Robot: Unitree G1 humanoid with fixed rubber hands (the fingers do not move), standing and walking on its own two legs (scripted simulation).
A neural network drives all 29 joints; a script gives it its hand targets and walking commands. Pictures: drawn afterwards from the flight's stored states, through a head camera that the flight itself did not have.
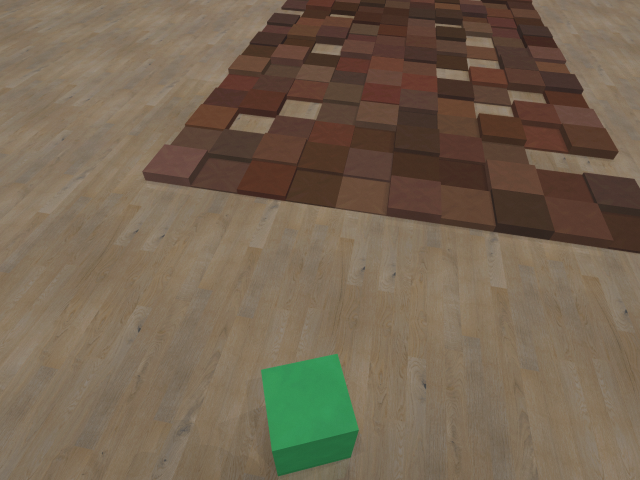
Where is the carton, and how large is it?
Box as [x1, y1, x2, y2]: [261, 354, 358, 475]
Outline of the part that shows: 337,354 261,370 271,447 278,475 350,457 358,428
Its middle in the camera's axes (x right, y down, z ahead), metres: -0.03 +0.50 +1.07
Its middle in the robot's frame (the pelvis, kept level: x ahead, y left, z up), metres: +0.43 +0.04 -0.65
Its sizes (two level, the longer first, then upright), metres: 0.210 0.200 0.250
